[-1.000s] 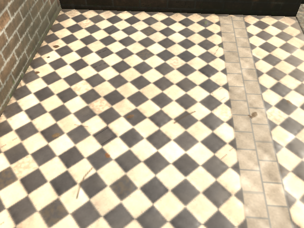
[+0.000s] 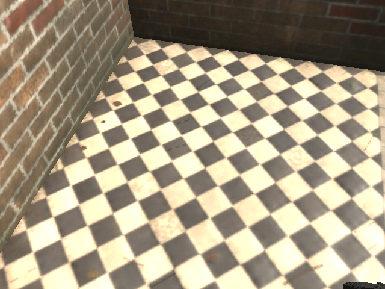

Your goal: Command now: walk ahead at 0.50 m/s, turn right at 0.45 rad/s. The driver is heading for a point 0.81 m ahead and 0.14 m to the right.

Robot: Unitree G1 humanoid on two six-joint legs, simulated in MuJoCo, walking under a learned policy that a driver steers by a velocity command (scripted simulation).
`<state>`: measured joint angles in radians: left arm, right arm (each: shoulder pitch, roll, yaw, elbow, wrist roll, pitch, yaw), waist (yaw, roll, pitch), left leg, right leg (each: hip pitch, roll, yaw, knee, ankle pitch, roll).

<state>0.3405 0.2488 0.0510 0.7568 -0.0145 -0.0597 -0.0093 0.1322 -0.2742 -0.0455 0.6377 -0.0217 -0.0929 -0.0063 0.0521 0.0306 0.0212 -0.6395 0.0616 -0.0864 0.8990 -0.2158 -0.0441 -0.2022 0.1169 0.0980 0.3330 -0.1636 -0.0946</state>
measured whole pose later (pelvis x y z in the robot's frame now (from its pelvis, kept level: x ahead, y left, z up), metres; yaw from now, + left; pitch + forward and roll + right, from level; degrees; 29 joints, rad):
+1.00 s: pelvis +0.47 -0.13 +0.00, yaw -22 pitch +1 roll -1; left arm 0.22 0.24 0.05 0.74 0.02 -0.06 -0.01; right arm 0.19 -0.30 -0.06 0.81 0.01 -0.03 -0.01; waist 0.01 0.05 0.06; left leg -0.64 0.08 -0.05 0.97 -0.21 -0.05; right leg -0.18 0.04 -0.10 0.32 -0.17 -0.07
